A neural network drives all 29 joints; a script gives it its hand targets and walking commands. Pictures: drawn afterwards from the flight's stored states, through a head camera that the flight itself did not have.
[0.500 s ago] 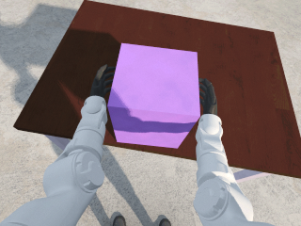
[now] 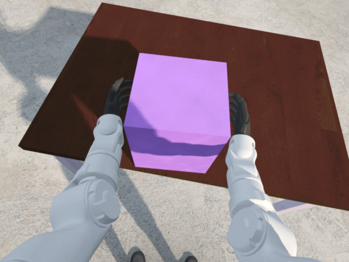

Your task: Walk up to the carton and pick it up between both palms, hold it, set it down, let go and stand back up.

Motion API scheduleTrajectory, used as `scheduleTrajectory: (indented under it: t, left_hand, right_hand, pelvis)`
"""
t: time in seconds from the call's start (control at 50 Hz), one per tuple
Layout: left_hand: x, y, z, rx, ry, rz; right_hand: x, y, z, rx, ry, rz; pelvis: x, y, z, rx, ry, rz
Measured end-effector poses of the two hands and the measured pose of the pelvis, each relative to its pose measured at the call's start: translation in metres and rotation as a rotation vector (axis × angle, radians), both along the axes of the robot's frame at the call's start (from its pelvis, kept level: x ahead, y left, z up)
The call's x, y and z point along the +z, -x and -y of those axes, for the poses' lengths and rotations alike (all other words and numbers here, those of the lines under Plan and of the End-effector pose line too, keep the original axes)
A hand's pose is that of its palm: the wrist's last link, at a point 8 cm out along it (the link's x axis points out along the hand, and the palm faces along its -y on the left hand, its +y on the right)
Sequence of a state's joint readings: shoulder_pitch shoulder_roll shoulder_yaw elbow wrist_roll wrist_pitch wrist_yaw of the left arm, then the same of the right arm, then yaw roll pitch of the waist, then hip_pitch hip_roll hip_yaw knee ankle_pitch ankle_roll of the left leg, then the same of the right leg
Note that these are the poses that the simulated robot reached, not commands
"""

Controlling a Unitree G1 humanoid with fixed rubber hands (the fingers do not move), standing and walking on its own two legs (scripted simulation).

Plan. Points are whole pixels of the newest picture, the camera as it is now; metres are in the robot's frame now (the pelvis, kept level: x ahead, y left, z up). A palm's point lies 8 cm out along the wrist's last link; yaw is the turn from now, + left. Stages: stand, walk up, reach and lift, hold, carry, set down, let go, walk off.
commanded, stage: reach and lift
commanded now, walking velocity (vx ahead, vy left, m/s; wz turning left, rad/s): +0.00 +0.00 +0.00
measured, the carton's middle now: (176, 120) +0.46 +0.01 -0.04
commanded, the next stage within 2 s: none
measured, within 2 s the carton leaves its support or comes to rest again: leaves its support in 0.56 s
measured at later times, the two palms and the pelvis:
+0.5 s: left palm (102, 122) +0.40 +0.18 +0.02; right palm (234, 135) +0.39 -0.12 +0.02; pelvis -0.01 +0.00 +0.00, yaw +2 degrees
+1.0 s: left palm (99, 120) +0.38 +0.17 +0.07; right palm (246, 136) +0.36 -0.13 +0.07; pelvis -0.03 +0.00 +0.01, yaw +1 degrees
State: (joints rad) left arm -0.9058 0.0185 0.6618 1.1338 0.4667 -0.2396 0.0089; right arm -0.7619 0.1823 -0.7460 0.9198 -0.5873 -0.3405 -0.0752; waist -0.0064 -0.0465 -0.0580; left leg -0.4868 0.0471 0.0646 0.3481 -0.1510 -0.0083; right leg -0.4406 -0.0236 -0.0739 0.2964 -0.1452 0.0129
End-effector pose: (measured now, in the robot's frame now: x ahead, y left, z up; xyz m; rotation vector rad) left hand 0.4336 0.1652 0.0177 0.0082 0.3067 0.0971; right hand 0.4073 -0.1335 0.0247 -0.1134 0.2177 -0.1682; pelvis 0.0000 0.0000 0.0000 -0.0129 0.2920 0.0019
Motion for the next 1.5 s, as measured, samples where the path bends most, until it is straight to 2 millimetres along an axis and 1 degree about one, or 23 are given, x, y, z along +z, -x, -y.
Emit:
scheduleTrajectory:
  t: [0.3, 0.4, 0.5, 0.64, 0.78, 0.86, 0.94, 1.1, 1.18, 1.34, 1.5]
  left_hand:
    - [0.0, 0.017, -0.013, 0.031, -0.006, -0.004]
    - [0.001, 0.024, -0.018, 0.037, -0.012, -0.012]
    - [0.004, 0.032, -0.018, 0.04, -0.013, -0.015]
    - [0.015, 0.042, -0.012, 0.035, -0.013, -0.01]
    - [0.034, 0.047, -0.003, 0.03, -0.005, 0.016]
    - [0.045, 0.051, -0.003, 0.029, -0.001, 0.025]
    - [0.049, 0.054, -0.006, 0.034, -0.002, 0.02]
    - [0.057, 0.059, -0.015, 0.058, -0.003, 0.039]
    - [0.061, 0.059, -0.017, 0.057, -0.018, 0.036]
    - [0.07, 0.059, -0.007, 0.04, -0.038, 0.038]
    - [0.08, 0.066, 0.003, 0.039, -0.05, 0.048]
  right_hand:
    - [0.0, 0.007, -0.012, 0.034, -0.009, -0.001]
    - [-0.001, 0.012, -0.017, 0.041, -0.015, -0.009]
    - [0.0, 0.019, -0.017, 0.043, -0.023, -0.011]
    - [0.007, 0.032, -0.01, 0.034, -0.035, -0.007]
    - [0.024, 0.041, -0.002, 0.026, -0.038, 0.017]
    - [0.034, 0.042, -0.002, 0.029, -0.043, 0.025]
    - [0.041, 0.043, -0.004, 0.038, -0.05, 0.021]
    - [0.052, 0.042, -0.014, 0.049, -0.059, 0.04]
    - [0.054, 0.042, -0.015, 0.052, -0.062, 0.036]
    - [0.057, 0.046, -0.006, 0.038, -0.076, 0.038]
    - [0.065, 0.052, 0.004, 0.041, -0.087, 0.049]
  pelvis:
    - [0.001, 0.003, 0.001, 0.019, 0.003, 0.016]
    - [0.001, 0.004, 0.0, 0.027, 0.006, 0.027]
    - [0.001, 0.007, -0.001, 0.033, 0.009, 0.039]
    - [0.002, 0.014, -0.001, 0.034, 0.011, 0.074]
    - [0.003, 0.021, 0.001, 0.025, 0.008, 0.114]
    - [0.004, 0.025, 0.002, 0.02, 0.004, 0.148]
    - [0.005, 0.028, 0.003, 0.019, 0.0, 0.177]
    - [0.006, 0.025, 0.001, 0.02, 0.0, 0.207]
    - [0.006, 0.021, -0.001, 0.024, 0.001, 0.228]
    - [0.006, 0.016, -0.003, 0.023, 0.004, 0.271]
    - [0.007, 0.019, -0.001, 0.022, 0.004, 0.31]
